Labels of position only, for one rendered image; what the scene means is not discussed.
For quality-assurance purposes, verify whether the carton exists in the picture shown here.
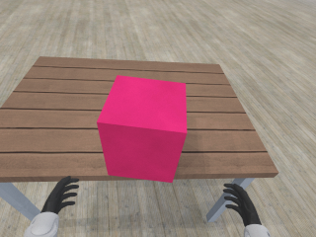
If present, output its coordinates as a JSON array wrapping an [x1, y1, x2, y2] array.
[[97, 75, 188, 183]]

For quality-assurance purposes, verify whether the table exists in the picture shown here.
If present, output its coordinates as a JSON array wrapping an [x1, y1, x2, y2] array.
[[0, 56, 278, 222]]

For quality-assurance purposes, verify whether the robot right forearm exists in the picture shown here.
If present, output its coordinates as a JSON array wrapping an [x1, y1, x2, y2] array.
[[243, 224, 272, 237]]

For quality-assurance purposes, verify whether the robot left forearm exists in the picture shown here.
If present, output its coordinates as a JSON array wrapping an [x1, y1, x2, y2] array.
[[24, 211, 59, 237]]

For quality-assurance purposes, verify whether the right robot hand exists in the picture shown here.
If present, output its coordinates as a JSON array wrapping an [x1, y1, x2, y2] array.
[[223, 183, 262, 227]]

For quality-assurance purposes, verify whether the left robot hand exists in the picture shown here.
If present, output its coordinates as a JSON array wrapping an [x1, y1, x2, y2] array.
[[40, 176, 79, 214]]

